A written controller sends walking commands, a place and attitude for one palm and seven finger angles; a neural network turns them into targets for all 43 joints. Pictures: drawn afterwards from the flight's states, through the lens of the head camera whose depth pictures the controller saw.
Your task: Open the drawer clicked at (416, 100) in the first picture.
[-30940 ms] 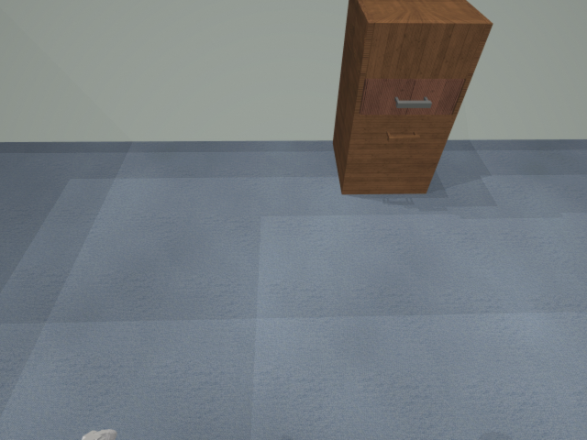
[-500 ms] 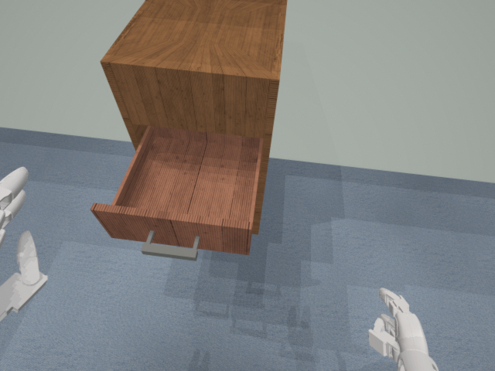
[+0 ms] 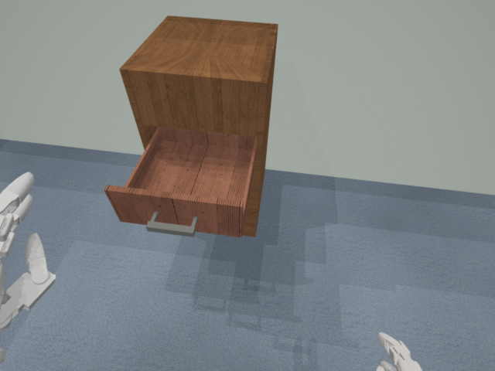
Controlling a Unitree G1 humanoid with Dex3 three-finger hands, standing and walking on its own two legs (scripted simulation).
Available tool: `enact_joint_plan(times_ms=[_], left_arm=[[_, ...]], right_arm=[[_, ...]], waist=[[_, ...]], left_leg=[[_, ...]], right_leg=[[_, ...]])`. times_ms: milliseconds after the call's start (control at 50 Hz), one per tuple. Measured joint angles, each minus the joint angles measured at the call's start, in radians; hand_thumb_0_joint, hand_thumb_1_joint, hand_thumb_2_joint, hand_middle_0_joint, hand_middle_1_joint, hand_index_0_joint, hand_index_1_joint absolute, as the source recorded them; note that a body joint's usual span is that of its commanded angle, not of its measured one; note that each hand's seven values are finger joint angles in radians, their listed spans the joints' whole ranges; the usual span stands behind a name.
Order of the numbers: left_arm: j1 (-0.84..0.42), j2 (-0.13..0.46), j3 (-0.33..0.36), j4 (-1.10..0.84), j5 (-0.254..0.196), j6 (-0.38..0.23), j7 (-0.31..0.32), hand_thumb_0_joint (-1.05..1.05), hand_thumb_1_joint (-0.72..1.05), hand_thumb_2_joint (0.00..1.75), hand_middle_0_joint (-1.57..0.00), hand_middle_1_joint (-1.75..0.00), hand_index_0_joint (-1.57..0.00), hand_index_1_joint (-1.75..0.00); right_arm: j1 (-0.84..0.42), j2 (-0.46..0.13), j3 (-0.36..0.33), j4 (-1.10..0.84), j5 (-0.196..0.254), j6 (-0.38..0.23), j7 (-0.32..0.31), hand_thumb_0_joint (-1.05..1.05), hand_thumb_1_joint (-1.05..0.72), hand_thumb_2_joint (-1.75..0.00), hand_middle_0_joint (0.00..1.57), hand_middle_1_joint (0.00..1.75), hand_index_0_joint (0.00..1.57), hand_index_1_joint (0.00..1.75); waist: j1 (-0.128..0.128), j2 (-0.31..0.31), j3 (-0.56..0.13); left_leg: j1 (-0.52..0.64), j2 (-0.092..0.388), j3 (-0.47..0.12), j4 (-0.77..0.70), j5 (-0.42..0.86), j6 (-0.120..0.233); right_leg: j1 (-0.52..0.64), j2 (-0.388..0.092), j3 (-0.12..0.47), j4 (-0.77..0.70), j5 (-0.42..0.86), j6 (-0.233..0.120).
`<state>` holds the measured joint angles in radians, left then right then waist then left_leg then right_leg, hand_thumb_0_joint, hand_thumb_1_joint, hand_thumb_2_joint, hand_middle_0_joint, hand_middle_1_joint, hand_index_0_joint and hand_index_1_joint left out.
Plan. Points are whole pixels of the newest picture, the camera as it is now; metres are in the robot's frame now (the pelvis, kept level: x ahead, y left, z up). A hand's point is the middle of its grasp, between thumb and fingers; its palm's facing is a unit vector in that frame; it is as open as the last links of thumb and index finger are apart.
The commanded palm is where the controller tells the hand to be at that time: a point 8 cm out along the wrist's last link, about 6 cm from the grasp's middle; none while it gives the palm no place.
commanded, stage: stop stepping back and stand still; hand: left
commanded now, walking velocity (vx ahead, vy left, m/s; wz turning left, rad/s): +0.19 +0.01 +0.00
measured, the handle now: (173, 223) +0.54 +0.22 -0.24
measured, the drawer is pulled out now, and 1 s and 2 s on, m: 0.30 0.30 0.30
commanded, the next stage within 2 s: let the arm hang, fingers relaxed in 0.32 s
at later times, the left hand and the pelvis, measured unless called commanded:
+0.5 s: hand (63, 305) +0.19 +0.25 +0.08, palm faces +0.28 -0.83 -0.49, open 7.4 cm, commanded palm none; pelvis -0.01 +0.00 -0.01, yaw +4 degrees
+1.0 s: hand out of the picture -0.05 +0.18 -0.17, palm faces +0.08 -0.97 -0.22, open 7.2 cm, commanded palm none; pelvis +0.01 +0.00 +0.01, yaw +2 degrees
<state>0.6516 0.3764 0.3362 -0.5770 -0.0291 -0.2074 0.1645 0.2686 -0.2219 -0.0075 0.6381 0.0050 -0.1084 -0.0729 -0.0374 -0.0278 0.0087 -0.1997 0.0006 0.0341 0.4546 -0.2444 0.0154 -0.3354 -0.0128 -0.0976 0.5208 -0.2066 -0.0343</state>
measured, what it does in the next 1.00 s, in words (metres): stands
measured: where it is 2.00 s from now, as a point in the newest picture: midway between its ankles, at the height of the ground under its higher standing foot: outside the picture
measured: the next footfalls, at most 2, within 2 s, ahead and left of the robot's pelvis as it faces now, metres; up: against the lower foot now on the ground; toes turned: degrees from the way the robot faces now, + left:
none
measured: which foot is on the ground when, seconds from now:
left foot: down 0.00-1.00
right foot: down 0.00-1.00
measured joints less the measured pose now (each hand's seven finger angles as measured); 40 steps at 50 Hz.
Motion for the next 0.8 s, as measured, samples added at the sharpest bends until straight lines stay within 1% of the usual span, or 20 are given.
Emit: enact_joint_plan(times_ms=[60,100,180,220,240,280,320,340,380,420,440,460,480,520,560,620,680,700,740,800], left_arm=[[0.033,0.023,0.014,0.0,0.008,-0.003,-0.007,0.01,0.89,0.9,-0.21,-0.3,-0.22,-0.3],[0.039,0.037,0.029,0.004,0.008,-0.007,-0.008,0.01,0.89,0.9,-0.21,-0.3,-0.22,-0.3],[0.003,0.025,0.036,0.029,0.008,-0.025,-0.009,0.01,0.89,0.9,-0.21,-0.3,-0.22,-0.3],[-0.024,0.0,0.026,0.038,0.008,-0.033,-0.008,0.01,0.89,0.9,-0.21,-0.3,-0.22,-0.3],[-0.033,-0.013,0.019,0.043,0.01,-0.035,-0.007,0.01,0.89,0.9,-0.21,-0.3,-0.22,-0.3],[-0.035,-0.031,0.008,0.045,0.013,-0.032,-0.004,0.01,0.89,0.9,-0.21,-0.3,-0.22,-0.3],[-0.023,-0.04,-0.004,0.028,0.014,-0.025,0.0,0.01,0.89,0.9,-0.21,-0.3,-0.22,-0.3],[-0.021,-0.038,-0.008,0.015,0.013,-0.025,0.001,0.01,0.89,0.9,-0.21,-0.3,-0.22,-0.3],[-0.017,-0.022,-0.009,-0.009,0.014,-0.023,-0.002,0.01,0.89,0.9,-0.21,-0.3,-0.21,-0.3],[-0.005,0.0,0.002,-0.018,0.016,-0.019,-0.005,0.01,0.89,0.9,-0.21,-0.3,-0.22,-0.3],[-0.032,0.011,-0.012,0.031,0.036,-0.023,-0.021,0.01,0.89,0.9,-0.21,-0.3,-0.21,-0.3],[-0.087,0.019,-0.044,0.123,0.051,-0.003,-0.049,0.01,0.89,0.9,-0.21,-0.3,-0.21,-0.3],[-0.151,0.01,-0.084,0.243,0.058,0.033,-0.075,0.01,0.89,0.9,-0.21,-0.3,-0.21,-0.3],[-0.272,-0.044,-0.158,0.533,0.063,0.125,-0.112,0.0,0.89,0.9,-0.2,-0.3,-0.21,-0.3],[-0.355,-0.098,-0.206,0.812,0.065,0.208,-0.127,0.0,0.9,0.9,-0.2,-0.29,-0.2,-0.3],[-0.397,-0.155,-0.264,1.132,0.062,0.275,-0.139,0.01,0.91,0.9,-0.19,-0.29,-0.2,-0.3],[-0.385,-0.213,-0.321,1.344,0.053,0.29,-0.152,0.01,0.91,0.9,-0.19,-0.29,-0.2,-0.3],[-0.379,-0.228,-0.309,1.387,0.041,0.28,-0.139,0.0,0.94,0.9,-0.2,-0.29,-0.2,-0.3],[-0.375,-0.215,-0.288,1.446,0.039,0.26,-0.125,-0.02,1.0,0.9,-0.2,-0.3,-0.21,-0.3],[-0.355,-0.191,-0.299,1.525,0.041,0.246,-0.136,-0.03,1.01,0.9,-0.21,-0.3,-0.21,-0.3]], right_arm=[[0.008,-0.001,-0.006,-0.014,0.008,-0.007,0.001,0.02,-0.9,-0.9,0.2,0.29,0.2,0.3],[0.009,0.002,-0.008,-0.019,0.011,-0.014,-0.001,0.02,-0.9,-0.9,0.2,0.29,0.2,0.3],[-0.004,0.007,-0.008,-0.002,0.008,-0.016,0.001,0.01,-0.91,-0.9,0.2,0.29,0.2,0.3],[-0.019,0.009,-0.01,0.01,0.003,-0.01,0.009,0.01,-0.91,-0.9,0.2,0.29,0.2,0.3],[-0.024,0.011,-0.007,0.014,0.002,-0.006,0.011,0.01,-0.91,-0.9,0.2,0.29,0.2,0.3],[-0.028,0.016,0.002,0.013,-0.002,-0.002,0.009,0.01,-0.91,-0.9,0.2,0.29,0.2,0.3],[-0.026,0.013,0.01,-0.007,-0.007,-0.007,0.005,0.01,-0.91,-0.9,0.2,0.29,0.2,0.3],[-0.028,0.013,0.01,-0.016,-0.011,-0.013,0.003,0.01,-0.91,-0.9,0.2,0.29,0.2,0.3],[-0.036,0.017,0.01,-0.029,-0.011,-0.02,0.005,0.01,-0.9,-0.9,0.2,0.29,0.2,0.3],[-0.036,0.027,0.011,-0.035,-0.003,-0.019,0.007,0.01,-0.9,-0.9,0.2,0.29,0.2,0.3],[-0.036,0.024,0.002,-0.017,-0.008,-0.035,0.025,0.01,-0.9,-0.9,0.2,0.29,0.2,0.3],[-0.039,0.015,-0.008,0.01,-0.013,-0.035,0.044,0.01,-0.9,-0.9,0.2,0.29,0.2,0.3],[-0.05,0.005,-0.013,0.045,-0.017,-0.021,0.057,0.01,-0.9,-0.9,0.2,0.29,0.2,0.3],[-0.073,-0.009,-0.012,0.114,-0.02,0.029,0.071,0.01,-0.9,-0.9,0.2,0.29,0.2,0.3],[-0.08,-0.004,-0.002,0.158,-0.025,0.078,0.08,0.01,-0.91,-0.9,0.2,0.29,0.2,0.3],[-0.074,0.027,0.015,0.203,-0.03,0.115,0.085,0.01,-0.91,-0.9,0.2,0.29,0.2,0.3],[-0.046,0.055,0.03,0.251,-0.029,0.118,0.076,0.01,-0.91,-0.9,0.2,0.29,0.2,0.3],[-0.035,0.06,0.022,0.267,-0.025,0.116,0.065,0.0,-0.92,-0.9,0.2,0.29,0.2,0.3],[-0.007,0.059,0.018,0.303,-0.025,0.116,0.055,0.0,-0.94,-0.9,0.2,0.29,0.2,0.3],[0.032,0.05,0.014,0.357,-0.025,0.125,0.049,0.0,-0.94,-0.9,0.2,0.29,0.2,0.3]], waist=[[-0.004,0.005,-0.007],[-0.005,0.015,-0.006],[0.013,0.024,-0.007],[0.024,0.012,-0.003],[0.028,0.004,-0.004],[0.03,-0.011,-0.012],[0.023,-0.004,-0.015],[0.019,-0.001,-0.007],[0.02,-0.003,0.017],[0.022,-0.005,0.019],[0.022,0.006,0.009],[0.026,0.017,-0.006],[0.036,0.029,-0.018],[0.043,0.062,-0.033],[0.039,0.069,-0.034],[0.025,0.039,-0.002],[0.019,0.01,0.039],[0.022,0.002,0.052],[0.036,-0.011,0.072],[0.052,-0.008,0.086]], left_leg=[[-0.008,0.005,0.0,0.025,-0.021,-0.008],[-0.014,0.01,-0.008,0.053,-0.035,-0.011],[-0.061,0.007,-0.025,0.17,-0.157,0.012],[-0.098,-0.009,-0.016,0.262,-0.178,0.017],[-0.104,-0.013,-0.006,0.27,-0.186,0.019],[-0.084,-0.015,0.018,0.203,-0.18,0.026],[-0.04,-0.006,0.017,0.071,-0.174,0.037],[-0.032,-0.002,0.012,0.032,-0.113,0.031],[-0.031,0.003,0.014,0.028,0.014,0.012],[-0.032,0.002,0.017,0.048,0.008,-0.004],[-0.05,0.0,0.009,0.068,-0.007,-0.009],[-0.074,-0.011,0.0,0.098,-0.023,-0.011],[-0.093,-0.02,-0.005,0.128,-0.039,-0.011],[-0.106,-0.023,-0.017,0.163,-0.058,-0.012],[-0.1,-0.023,-0.024,0.173,-0.066,-0.012],[-0.07,-0.017,-0.018,0.153,-0.065,-0.015],[-0.039,-0.001,-0.01,0.106,-0.048,-0.016],[-0.034,0.004,-0.011,0.09,-0.04,-0.017],[-0.024,0.012,-0.016,0.061,-0.024,-0.02],[-0.009,0.018,-0.021,0.03,-0.01,-0.022]], right_leg=[[-0.01,0.006,0.007,0.044,-0.107,0.021],[-0.005,0.013,0.004,0.047,-0.091,0.018],[0.005,0.028,0.004,0.02,-0.01,-0.039],[0.01,0.018,0.009,-0.005,0.045,-0.049],[0.011,0.013,0.013,-0.015,0.05,-0.049],[0.012,0.006,0.019,-0.032,0.042,-0.044],[0.007,0.014,0.011,-0.035,0.025,-0.035],[0.002,0.016,0.006,-0.025,0.012,-0.028],[-0.006,0.022,0.016,0.017,-0.036,-0.003],[-0.014,0.02,0.024,0.054,-0.087,0.018],[-0.025,0.015,0.02,0.071,-0.07,0.02],[-0.032,0.002,0.031,0.077,-0.035,0.019],[-0.041,-0.008,0.031,0.085,0.0,0.008],[-0.047,-0.012,0.021,0.115,-0.025,-0.008],[-0.037,-0.012,0.014,0.124,-0.052,-0.012],[-0.014,-0.005,0.021,0.109,-0.05,-0.012],[0.02,0.014,0.027,0.047,-0.018,-0.014],[0.03,0.021,0.026,0.021,-0.005,-0.015],[0.049,0.03,0.02,-0.027,0.02,-0.019],[0.075,0.037,0.016,-0.078,0.043,-0.02]])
